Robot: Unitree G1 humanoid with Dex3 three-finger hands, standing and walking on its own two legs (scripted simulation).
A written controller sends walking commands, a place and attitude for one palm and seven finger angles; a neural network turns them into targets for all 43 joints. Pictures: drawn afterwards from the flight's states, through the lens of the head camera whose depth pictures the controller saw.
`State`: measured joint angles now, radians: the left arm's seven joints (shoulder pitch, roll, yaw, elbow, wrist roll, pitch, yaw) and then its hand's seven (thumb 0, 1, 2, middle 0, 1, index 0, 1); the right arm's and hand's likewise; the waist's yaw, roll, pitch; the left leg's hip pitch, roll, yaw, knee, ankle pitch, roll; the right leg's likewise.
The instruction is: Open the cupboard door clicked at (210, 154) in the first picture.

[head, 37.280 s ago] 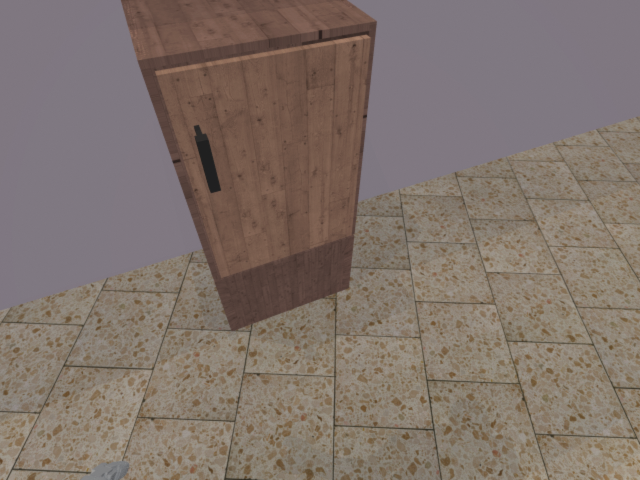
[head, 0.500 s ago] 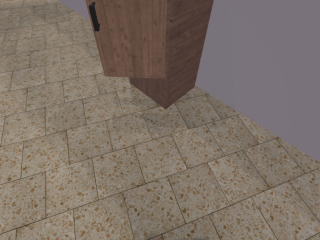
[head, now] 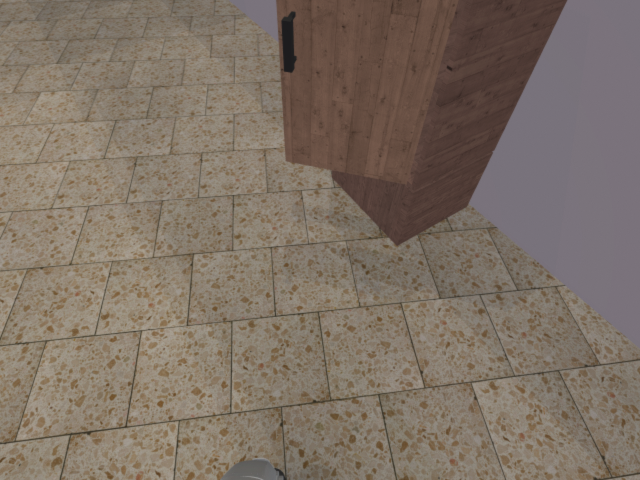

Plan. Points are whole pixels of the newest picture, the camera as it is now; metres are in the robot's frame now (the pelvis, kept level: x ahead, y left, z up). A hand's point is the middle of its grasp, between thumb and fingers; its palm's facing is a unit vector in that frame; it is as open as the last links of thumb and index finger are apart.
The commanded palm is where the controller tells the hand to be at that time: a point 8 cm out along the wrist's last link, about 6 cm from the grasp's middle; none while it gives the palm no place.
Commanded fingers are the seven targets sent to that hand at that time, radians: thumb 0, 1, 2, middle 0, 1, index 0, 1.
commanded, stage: take the last steps up to it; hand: left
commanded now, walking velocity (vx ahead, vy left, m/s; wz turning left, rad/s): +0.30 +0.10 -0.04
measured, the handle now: (290, 42) +1.06 +0.20 +0.00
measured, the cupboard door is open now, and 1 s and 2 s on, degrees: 42 42 42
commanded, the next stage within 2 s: come to a stop and stand still in 1.04 s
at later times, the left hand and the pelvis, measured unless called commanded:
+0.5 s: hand (228, 335) +0.33 +0.19 -0.14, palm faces -0.06 -0.97 -0.22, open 7.3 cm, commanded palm none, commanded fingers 0.00 0.90 0.90 -0.20 -0.30 -0.20 -0.30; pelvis +0.18 +0.02 +0.00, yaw -3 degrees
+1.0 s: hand (192, 345) +0.32 +0.26 -0.18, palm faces +0.04 -0.99 -0.16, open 7.3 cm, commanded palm none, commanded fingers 0.00 0.90 0.90 -0.20 -0.30 -0.20 -0.30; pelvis +0.37 +0.08 +0.00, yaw -3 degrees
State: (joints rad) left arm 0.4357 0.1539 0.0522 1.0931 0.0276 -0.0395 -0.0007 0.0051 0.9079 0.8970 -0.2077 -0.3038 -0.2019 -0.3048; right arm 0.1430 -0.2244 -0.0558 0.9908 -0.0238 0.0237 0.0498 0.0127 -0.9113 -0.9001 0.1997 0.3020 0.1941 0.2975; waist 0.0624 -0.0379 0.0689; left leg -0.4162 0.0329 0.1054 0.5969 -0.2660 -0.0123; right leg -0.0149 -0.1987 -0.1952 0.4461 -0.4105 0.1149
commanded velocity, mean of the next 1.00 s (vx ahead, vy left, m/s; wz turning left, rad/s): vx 0.28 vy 0.06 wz -0.03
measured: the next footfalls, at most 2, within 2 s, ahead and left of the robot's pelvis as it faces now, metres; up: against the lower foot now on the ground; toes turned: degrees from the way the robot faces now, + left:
left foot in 0.02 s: +0.12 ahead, +0.13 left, +0.00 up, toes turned +6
right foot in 0.48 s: +0.27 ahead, -0.08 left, +0.00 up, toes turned -11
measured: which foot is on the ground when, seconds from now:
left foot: up 0.00-0.00, down 0.02-0.48, up 0.50-0.88, down 0.90-1.00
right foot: down 0.00-0.02, up 0.04-0.46, down 0.48-0.90, up 0.92-1.00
